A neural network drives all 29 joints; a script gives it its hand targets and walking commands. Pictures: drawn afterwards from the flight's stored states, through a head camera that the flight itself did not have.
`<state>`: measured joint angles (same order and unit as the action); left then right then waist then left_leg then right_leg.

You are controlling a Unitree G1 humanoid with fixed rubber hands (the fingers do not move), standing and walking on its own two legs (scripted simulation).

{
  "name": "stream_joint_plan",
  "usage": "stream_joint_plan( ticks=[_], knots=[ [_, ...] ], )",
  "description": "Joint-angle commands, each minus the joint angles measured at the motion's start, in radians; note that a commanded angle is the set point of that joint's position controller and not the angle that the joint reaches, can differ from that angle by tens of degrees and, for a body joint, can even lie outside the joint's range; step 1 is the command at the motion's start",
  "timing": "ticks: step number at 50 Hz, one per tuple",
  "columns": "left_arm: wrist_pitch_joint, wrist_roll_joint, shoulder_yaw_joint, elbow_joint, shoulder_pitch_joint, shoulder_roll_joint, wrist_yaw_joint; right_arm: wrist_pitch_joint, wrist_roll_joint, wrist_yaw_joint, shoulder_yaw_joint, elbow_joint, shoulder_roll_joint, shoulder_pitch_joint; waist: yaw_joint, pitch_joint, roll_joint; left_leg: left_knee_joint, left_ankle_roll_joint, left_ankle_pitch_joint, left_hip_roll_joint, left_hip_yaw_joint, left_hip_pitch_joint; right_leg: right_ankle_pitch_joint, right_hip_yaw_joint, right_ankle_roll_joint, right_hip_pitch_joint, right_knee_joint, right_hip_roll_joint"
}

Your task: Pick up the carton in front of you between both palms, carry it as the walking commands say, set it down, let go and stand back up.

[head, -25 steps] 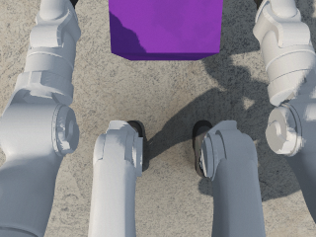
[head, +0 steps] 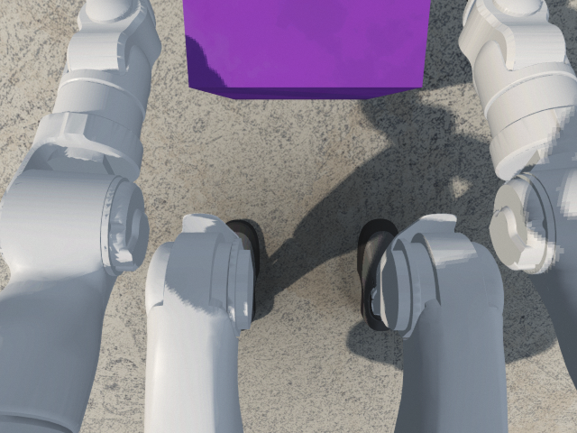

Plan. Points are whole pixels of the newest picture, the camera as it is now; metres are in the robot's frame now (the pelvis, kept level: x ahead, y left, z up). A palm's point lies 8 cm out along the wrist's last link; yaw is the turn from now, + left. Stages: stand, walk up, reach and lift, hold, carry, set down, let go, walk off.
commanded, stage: reach and lift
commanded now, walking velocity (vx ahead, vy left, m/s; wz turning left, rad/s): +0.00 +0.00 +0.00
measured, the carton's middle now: (302, 4) +0.54 +0.02 -0.24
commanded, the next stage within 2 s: none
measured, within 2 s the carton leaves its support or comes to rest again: leaves its support in 0.56 s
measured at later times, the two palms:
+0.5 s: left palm out of the picture +0.55 +0.17 -0.17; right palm out of the picture +0.55 -0.14 -0.17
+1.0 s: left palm out of the picture +0.49 +0.16 +0.03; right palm out of the picture +0.50 -0.13 +0.03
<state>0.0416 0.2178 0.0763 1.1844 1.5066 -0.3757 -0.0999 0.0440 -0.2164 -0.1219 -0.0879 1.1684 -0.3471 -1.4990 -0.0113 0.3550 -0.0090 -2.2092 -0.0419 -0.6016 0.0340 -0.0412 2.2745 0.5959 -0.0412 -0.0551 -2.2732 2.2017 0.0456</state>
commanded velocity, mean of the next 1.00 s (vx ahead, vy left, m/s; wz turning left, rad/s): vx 0.00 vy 0.00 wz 0.00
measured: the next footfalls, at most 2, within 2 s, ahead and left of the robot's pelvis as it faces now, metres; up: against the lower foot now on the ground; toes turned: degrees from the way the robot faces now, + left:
none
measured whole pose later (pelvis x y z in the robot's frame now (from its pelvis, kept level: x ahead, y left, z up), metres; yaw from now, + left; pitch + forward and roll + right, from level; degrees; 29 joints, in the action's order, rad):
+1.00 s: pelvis -0.02 +0.00 +0.10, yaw +1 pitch +43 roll +0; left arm 0.36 -0.24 0.50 0.81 1.17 -0.06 -0.04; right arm 0.35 0.25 -0.06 -0.53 0.79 -0.02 -1.17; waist -0.01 -0.11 -0.01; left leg -1.84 -0.08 -0.49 0.11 -0.09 2.11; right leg 0.49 -0.09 -0.08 -2.10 1.84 0.11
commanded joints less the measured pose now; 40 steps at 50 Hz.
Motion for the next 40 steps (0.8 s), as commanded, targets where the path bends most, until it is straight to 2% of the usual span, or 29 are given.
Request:
stream_joint_plan(
  ticks=[1, 7, 10, 11, 13, 15, 17, 20, 24, 27, 29, 31, 33, 35, 38, 40],
  knots=[
    [-0.019, -0.011, 0.021, -0.094, 0.250, -0.115, -0.002, -0.019, 0.009, -0.004, -0.017, -0.095, -0.107, -0.250, -0.012, -1.189, 0.001, 0.173, -0.004, 0.384, -0.002, 0.073, -0.569, -0.380, 0.085, 0.006, 0.597, -0.147, 0.004],
    [-0.009, 0.019, -0.038, -0.111, 0.348, -0.012, 0.007, -0.009, -0.014, 0.000, 0.044, -0.114, -0.001, -0.350, -0.007, -1.175, 0.001, 0.188, -0.001, 0.324, 0.009, 0.078, -0.583, -0.328, 0.081, 0.012, 0.622, -0.166, 0.014],
    [-0.004, -0.035, 0.002, -0.093, 0.352, 0.008, 0.006, -0.002, 0.038, -0.001, 0.008, -0.099, 0.028, -0.356, -0.007, -1.137, 0.004, 0.194, -0.005, 0.301, 0.019, 0.082, -0.595, -0.300, 0.087, 0.012, 0.632, -0.174, 0.023],
    [0.003, -0.021, -0.056, -0.121, 0.422, 0.202, 0.040, 0.004, 0.038, 0.028, 0.048, -0.120, 0.211, -0.421, -0.005, -1.133, 0.003, 0.196, 0.001, 0.302, 0.030, 0.081, -0.601, -0.302, 0.088, 0.016, 0.642, -0.177, 0.036],
    [0.025, -0.046, -0.110, -0.130, 0.545, 0.540, 0.122, 0.026, 0.062, 0.114, 0.102, -0.120, 0.552, -0.535, -0.007, -1.097, 0.005, 0.184, 0.003, 0.292, 0.049, 0.086, -0.576, -0.300, 0.094, 0.017, 0.612, -0.163, 0.060],
    [0.062, -0.090, -0.096, -0.154, 0.572, 0.791, 0.209, 0.062, 0.100, 0.202, 0.092, -0.145, 0.789, -0.569, -0.008, -1.051, 0.004, 0.167, 0.011, 0.275, 0.070, 0.096, -0.537, -0.278, 0.105, 0.024, 0.570, -0.149, 0.076],
    [0.092, -0.115, -0.085, -0.187, 0.541, 0.906, 0.264, 0.092, 0.132, 0.259, 0.075, -0.172, 0.901, -0.535, -0.007, -1.006, -0.004, 0.161, 0.021, 0.278, 0.077, 0.109, -0.498, -0.281, 0.117, 0.034, 0.535, -0.147, 0.083],
    [0.120, -0.109, -0.092, -0.244, 0.524, 0.983, 0.305, 0.120, 0.134, 0.297, 0.080, -0.230, 0.989, -0.517, -0.012, -1.035, -0.002, 0.152, 0.029, 0.330, 0.079, 0.116, -0.497, -0.320, 0.125, 0.040, 0.517, -0.132, 0.085],
    [0.136, -0.049, -0.183, -0.368, 0.556, 1.068, 0.309, 0.136, 0.078, 0.296, 0.163, -0.345, 1.071, -0.555, -0.008, -1.265, 0.000, 0.141, 0.025, 0.447, 0.082, 0.118, -0.601, -0.430, 0.132, 0.042, 0.606, -0.113, 0.084],
    [0.147, 0.004, -0.274, -0.541, 0.612, 1.122, 0.284, 0.148, 0.013, 0.274, 0.256, -0.480, 1.156, -0.582, -0.013, -1.621, -0.003, 0.143, 0.018, 0.587, 0.094, 0.130, -0.764, -0.578, 0.135, 0.038, 0.769, -0.110, 0.094],
    [0.168, 0.006, -0.301, -0.633, 0.617, 1.169, 0.274, 0.171, 0.002, 0.268, 0.292, -0.550, 1.207, -0.577, -0.018, -1.836, 0.008, 0.151, 0.015, 0.682, 0.103, 0.129, -0.886, -0.650, 0.139, 0.033, 0.825, -0.122, 0.103],
    [0.191, -0.007, -0.320, -0.677, 0.577, 1.218, 0.255, 0.193, 0.011, 0.250, 0.319, -0.605, 1.264, -0.545, -0.024, -1.950, 0.017, 0.173, 0.007, 0.702, 0.114, 0.142, -0.933, -0.654, 0.147, 0.018, 0.832, -0.154, 0.115],
    [0.220, -0.036, -0.314, -0.675, 0.510, 1.256, 0.248, 0.218, 0.031, 0.248, 0.322, -0.617, 1.285, -0.498, -0.026, -1.938, 0.022, 0.213, 0.003, 0.658, 0.122, 0.151, -0.920, -0.600, 0.155, 0.011, 0.808, -0.197, 0.122],
    [0.248, -0.084, -0.279, -0.605, 0.422, 1.295, 0.255, 0.242, 0.077, 0.254, 0.284, -0.562, 1.309, -0.424, -0.018, -1.780, 0.019, 0.271, 0.000, 0.533, 0.125, 0.155, -0.819, -0.489, 0.160, 0.011, 0.741, -0.258, 0.124],
    [0.281, -0.189, -0.153, -0.445, 0.326, 1.323, 0.281, 0.274, 0.193, 0.275, 0.152, -0.419, 1.316, -0.332, -0.008, -1.462, 0.020, 0.368, 0.004, 0.312, 0.127, 0.150, -0.639, -0.282, 0.159, 0.021, 0.598, -0.355, 0.128],
    [0.294, -0.247, -0.070, -0.377, 0.305, 1.315, 0.295, 0.286, 0.263, 0.283, 0.068, -0.357, 1.303, -0.313, 0.000, -1.347, 0.019, 0.422, 0.010, 0.217, 0.127, 0.148, -0.583, -0.201, 0.154, 0.029, 0.569, -0.408, 0.129]
  ],
)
